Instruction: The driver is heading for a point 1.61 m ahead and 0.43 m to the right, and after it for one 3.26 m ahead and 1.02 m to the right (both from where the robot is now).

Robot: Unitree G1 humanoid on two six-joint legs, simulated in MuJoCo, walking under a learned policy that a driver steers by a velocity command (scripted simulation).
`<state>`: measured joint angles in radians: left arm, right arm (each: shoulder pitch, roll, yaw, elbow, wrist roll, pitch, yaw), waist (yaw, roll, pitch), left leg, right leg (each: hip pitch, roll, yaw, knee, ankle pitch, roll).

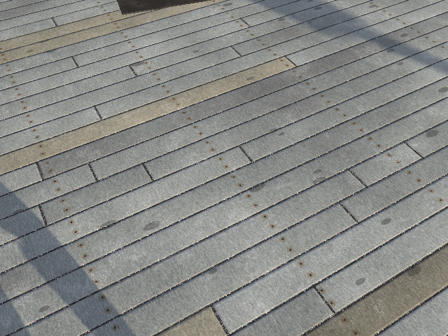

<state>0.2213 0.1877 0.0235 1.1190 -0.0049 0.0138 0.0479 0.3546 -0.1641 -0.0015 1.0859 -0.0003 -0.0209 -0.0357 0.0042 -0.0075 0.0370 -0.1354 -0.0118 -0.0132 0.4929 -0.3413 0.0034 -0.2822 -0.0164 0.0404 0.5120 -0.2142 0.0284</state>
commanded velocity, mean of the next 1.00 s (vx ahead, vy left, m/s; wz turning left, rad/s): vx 0.16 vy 0.00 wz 0.00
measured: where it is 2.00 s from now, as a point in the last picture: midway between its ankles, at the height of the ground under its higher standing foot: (226, 323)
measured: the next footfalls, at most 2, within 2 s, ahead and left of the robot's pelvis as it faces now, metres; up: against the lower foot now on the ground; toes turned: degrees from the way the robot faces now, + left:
left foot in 0.98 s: +0.38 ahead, +0.08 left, +0.00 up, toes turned +2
right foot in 1.34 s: +0.31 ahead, -0.13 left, +0.00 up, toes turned -2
